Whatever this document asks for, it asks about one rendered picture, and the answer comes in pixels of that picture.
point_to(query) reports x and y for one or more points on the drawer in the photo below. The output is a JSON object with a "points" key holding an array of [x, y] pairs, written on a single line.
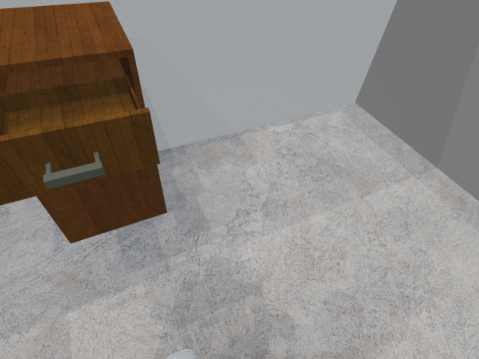
{"points": [[65, 125]]}

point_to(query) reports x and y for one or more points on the handle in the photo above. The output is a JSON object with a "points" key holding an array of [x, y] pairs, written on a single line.
{"points": [[64, 177]]}

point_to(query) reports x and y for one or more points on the cabinet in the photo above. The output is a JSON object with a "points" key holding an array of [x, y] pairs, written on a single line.
{"points": [[53, 45]]}

